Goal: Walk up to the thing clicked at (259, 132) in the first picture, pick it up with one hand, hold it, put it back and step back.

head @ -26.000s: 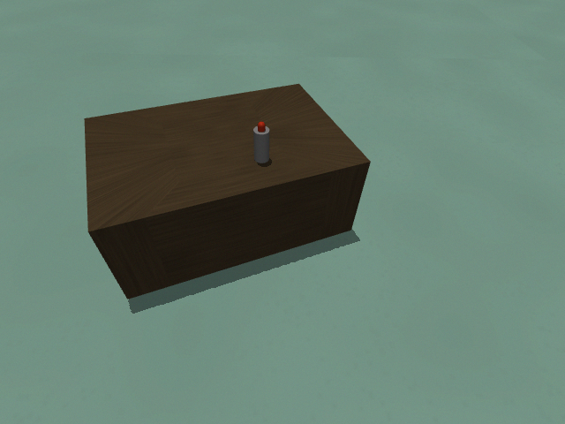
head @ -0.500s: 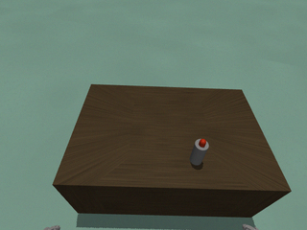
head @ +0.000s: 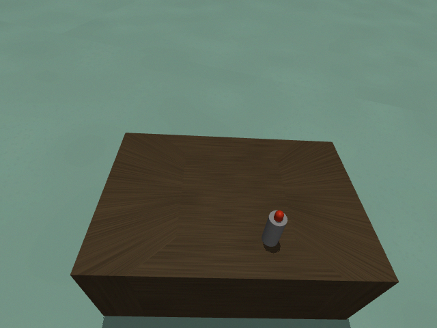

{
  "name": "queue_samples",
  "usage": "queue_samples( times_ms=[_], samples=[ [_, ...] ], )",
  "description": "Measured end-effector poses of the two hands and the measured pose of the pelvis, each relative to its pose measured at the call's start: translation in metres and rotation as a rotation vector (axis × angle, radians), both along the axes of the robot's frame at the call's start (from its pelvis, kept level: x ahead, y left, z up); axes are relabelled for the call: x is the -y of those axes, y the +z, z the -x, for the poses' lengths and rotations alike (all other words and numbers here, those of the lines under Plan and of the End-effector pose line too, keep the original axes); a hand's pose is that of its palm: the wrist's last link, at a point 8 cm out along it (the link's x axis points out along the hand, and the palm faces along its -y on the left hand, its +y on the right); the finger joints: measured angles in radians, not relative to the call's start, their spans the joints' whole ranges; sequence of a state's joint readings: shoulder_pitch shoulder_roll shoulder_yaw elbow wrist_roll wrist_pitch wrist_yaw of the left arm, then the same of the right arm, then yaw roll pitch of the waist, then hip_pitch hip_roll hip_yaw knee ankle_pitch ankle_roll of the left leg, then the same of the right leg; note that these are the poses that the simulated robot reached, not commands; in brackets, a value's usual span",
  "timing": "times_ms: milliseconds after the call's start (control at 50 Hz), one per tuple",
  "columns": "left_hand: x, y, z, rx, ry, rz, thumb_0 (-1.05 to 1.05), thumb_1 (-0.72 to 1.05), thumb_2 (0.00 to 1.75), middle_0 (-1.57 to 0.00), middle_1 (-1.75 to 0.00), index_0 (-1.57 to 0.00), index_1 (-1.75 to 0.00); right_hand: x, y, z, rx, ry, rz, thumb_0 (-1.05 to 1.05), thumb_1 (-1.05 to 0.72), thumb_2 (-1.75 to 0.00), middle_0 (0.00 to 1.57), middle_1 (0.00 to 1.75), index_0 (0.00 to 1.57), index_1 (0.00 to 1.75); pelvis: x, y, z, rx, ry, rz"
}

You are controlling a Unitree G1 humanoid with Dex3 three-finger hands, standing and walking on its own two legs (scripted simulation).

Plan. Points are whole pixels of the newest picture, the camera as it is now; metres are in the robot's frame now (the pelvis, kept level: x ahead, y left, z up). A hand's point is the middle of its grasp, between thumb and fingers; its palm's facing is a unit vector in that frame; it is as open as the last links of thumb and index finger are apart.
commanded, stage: stand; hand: right
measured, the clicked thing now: (274, 226) +0.51 -0.20 -0.28
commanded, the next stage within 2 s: step back in 1.72 s
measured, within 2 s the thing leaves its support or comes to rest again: neither
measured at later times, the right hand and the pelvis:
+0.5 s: hand out of the picture +0.04 -0.24 -0.16, palm faces -0.02 +0.94 -0.34, open 7.3 cm; pelvis -0.01 +0.00 +0.00, yaw +0 degrees
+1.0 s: hand out of the picture +0.07 -0.24 -0.15, palm faces -0.02 +0.94 -0.35, open 7.3 cm; pelvis +0.01 +0.01 +0.01, yaw +0 degrees
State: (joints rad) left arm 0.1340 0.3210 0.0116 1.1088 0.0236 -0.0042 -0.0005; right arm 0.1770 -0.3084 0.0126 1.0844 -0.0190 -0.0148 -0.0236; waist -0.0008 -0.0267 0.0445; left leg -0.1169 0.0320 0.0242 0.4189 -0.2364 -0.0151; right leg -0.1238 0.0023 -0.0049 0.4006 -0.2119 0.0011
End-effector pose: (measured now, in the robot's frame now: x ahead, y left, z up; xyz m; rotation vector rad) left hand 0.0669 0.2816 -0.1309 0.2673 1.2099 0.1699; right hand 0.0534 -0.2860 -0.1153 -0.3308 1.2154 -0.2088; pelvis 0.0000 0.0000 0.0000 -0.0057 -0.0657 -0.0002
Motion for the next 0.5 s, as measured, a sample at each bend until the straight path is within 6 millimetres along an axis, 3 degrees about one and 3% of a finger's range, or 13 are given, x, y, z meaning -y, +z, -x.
queue_samples(
  times_ms=[500],
  samples=[
    [-0.015, 0.004, 0.034, -0.091, 0.023, -0.024, 0.01, 0.90, 0.90, -0.21, -0.30, -0.20, -0.30, -0.002, -0.002, 0.016, -0.060, -0.016, -0.018, 0.01, -0.91, -0.90, 0.20, 0.30, 0.21, 0.30, -0.005, 0.004, 0.010, -0.001, -0.001, -0.003]
  ],
)
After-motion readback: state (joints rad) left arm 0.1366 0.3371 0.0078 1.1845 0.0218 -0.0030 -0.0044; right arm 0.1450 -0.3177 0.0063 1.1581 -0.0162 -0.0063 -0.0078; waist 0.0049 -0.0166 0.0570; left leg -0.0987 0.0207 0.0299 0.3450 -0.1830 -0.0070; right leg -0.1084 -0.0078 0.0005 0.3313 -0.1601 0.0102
